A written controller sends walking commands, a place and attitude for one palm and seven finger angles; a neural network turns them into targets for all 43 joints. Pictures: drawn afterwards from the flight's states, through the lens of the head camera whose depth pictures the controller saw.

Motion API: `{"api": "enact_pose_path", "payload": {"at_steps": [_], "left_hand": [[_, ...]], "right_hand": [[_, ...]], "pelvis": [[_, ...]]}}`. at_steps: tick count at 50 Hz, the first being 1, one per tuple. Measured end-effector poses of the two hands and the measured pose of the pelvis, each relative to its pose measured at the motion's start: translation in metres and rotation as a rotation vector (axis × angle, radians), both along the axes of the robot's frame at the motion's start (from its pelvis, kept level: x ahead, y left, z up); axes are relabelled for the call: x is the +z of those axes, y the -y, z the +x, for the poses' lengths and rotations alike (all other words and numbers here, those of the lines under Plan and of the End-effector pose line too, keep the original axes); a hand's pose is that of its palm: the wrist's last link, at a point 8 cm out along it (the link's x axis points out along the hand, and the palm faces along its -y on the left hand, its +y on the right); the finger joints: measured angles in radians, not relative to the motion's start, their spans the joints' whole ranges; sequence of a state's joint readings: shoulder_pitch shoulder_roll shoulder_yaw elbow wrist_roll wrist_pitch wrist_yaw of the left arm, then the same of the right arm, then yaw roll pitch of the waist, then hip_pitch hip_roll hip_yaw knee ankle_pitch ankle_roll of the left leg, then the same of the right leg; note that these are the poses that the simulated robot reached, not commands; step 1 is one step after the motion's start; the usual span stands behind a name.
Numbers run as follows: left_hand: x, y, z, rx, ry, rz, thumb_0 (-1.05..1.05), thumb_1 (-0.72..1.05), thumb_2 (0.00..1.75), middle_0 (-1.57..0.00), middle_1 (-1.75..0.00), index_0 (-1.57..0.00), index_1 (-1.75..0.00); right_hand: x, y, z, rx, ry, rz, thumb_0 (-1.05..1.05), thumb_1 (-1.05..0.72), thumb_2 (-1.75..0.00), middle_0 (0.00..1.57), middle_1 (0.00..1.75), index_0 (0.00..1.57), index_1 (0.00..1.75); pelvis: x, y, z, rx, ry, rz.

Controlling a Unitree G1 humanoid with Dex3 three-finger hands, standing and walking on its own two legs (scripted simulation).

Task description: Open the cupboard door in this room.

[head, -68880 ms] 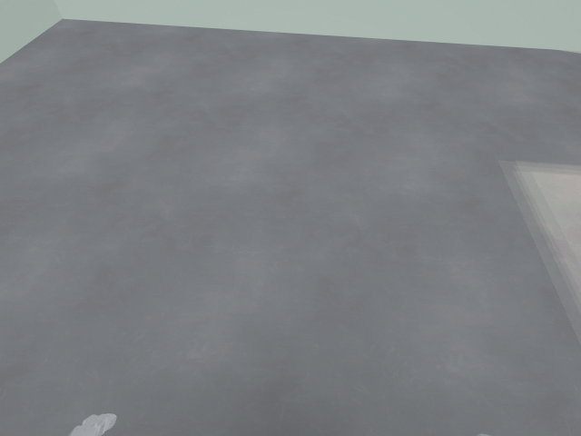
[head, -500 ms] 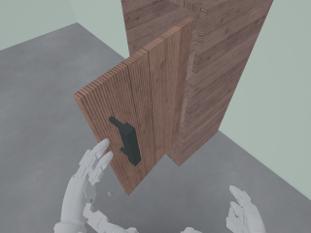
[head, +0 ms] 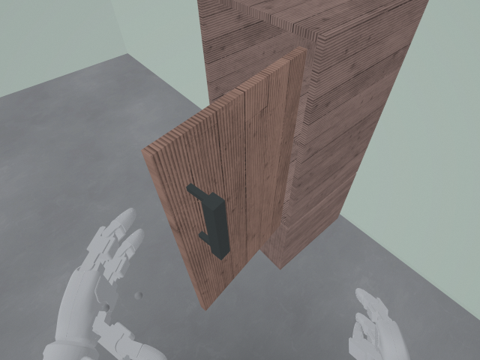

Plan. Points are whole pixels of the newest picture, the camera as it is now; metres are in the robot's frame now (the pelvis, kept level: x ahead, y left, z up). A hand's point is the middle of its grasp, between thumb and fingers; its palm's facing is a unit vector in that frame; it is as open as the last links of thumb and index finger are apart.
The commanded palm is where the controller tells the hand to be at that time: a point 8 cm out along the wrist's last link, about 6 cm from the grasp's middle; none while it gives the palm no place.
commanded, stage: draw the hand back to the body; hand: left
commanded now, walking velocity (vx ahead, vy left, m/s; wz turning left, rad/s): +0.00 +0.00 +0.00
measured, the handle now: (208, 222) +0.33 +0.08 +0.06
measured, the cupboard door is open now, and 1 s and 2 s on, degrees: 99 99 99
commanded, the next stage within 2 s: step back with the hand held close in 1.26 s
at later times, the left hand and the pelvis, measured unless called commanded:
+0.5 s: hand (56, 278) +0.19 +0.23 +0.15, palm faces +0.28 -0.89 -0.35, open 13.7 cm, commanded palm +0.15 +0.27 +0.17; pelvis +0.01 +0.02 +0.04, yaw +0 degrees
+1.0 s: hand out of the picture +0.20 +0.28 +0.21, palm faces +0.48 -0.78 -0.40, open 8.1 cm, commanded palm +0.15 +0.31 +0.22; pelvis +0.01 +0.01 +0.06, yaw -1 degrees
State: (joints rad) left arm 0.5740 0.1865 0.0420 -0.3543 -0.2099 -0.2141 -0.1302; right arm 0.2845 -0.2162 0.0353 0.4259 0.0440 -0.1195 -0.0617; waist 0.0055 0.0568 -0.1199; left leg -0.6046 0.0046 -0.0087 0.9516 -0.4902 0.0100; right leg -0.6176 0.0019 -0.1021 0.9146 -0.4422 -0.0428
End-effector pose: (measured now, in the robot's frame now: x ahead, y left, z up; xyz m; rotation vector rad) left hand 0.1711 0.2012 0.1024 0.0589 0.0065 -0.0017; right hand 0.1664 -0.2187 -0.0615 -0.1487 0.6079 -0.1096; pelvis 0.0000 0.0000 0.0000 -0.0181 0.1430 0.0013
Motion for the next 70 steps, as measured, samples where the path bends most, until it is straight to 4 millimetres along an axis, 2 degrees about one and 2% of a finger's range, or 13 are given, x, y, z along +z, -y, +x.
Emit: {"api": "enact_pose_path", "payload": {"at_steps": [10, 15, 30, 46, 49, 55, 59, 70], "left_hand": [[0.023, -0.028, -0.012, 0.017, 0.017, 0.016, -0.01, -0.47, 0.31, -0.15, -0.3, -0.15, -0.3], [0.039, -0.046, -0.015, 0.154, -0.023, 0.207, -0.01, -0.37, 0.35, -0.16, -0.3, -0.16, -0.3], [0.083, -0.082, -0.014, 0.339, 0.02, 0.339, 0.0, 0.11, 0.56, -0.18, -0.3, -0.18, -0.3], [0.127, -0.11, -0.013, 0.466, 0.15, 0.418, 0.01, 0.66, 0.8, -0.2, -0.3, -0.2, -0.3], [0.129, -0.112, -0.013, 0.481, 0.159, 0.417, 0.01, 0.75, 0.83, -0.2, -0.3, -0.2, -0.3], [0.119, -0.103, -0.012, 0.463, 0.123, 0.388, 0.02, 0.84, 0.88, -0.21, -0.3, -0.2, -0.3], [0.116, -0.098, -0.013, 0.449, 0.113, 0.387, 0.02, 0.87, 0.89, -0.21, -0.3, -0.21, -0.3], [0.123, -0.094, -0.014, 0.453, 0.138, 0.404, 0.02, 0.89, 0.89, -0.21, -0.3, -0.21, -0.3]], "right_hand": [[0.017, -0.01, 0.009, 0.028, 0.047, -0.019, 0.02, -0.9, -0.9, 0.2, 0.3, 0.2, 0.3], [0.026, -0.016, 0.012, 0.029, 0.034, -0.044, 0.02, -0.9, -0.9, 0.2, 0.29, 0.2, 0.3], [0.036, -0.032, 0.015, 0.07, -0.027, -0.038, 0.02, -0.9, -0.9, 0.2, 0.3, 0.2, 0.3], [0.04, -0.014, 0.021, 0.054, -0.055, -0.05, 0.02, -0.9, -0.9, 0.2, 0.3, 0.2, 0.3], [0.039, -0.01, 0.02, 0.049, -0.061, -0.048, 0.02, -0.9, -0.9, 0.2, 0.3, 0.2, 0.3], [0.037, -0.003, 0.016, 0.037, -0.076, -0.049, 0.02, -0.9, -0.9, 0.2, 0.29, 0.2, 0.3], [0.037, 0.0, 0.012, 0.028, -0.079, -0.05, 0.02, -0.9, -0.9, 0.2, 0.29, 0.2, 0.3], [0.034, 0.004, 0.009, 0.024, -0.078, -0.038, 0.02, -0.9, -0.9, 0.2, 0.29, 0.2, 0.3]], "pelvis": [[0.01, -0.009, 0.003, 0.008, 0.047, -0.011], [0.022, -0.013, 0.005, 0.006, 0.089, -0.009], [0.049, -0.021, 0.01, -0.003, 0.194, 0.005], [0.056, -0.013, 0.013, -0.011, 0.229, 0.007], [0.057, -0.011, 0.012, -0.011, 0.231, 0.007], [0.057, -0.007, 0.01, -0.014, 0.233, 0.009], [0.057, -0.005, 0.009, -0.015, 0.235, 0.008], [0.058, 0.0, 0.007, -0.016, 0.239, 0.009]]}}
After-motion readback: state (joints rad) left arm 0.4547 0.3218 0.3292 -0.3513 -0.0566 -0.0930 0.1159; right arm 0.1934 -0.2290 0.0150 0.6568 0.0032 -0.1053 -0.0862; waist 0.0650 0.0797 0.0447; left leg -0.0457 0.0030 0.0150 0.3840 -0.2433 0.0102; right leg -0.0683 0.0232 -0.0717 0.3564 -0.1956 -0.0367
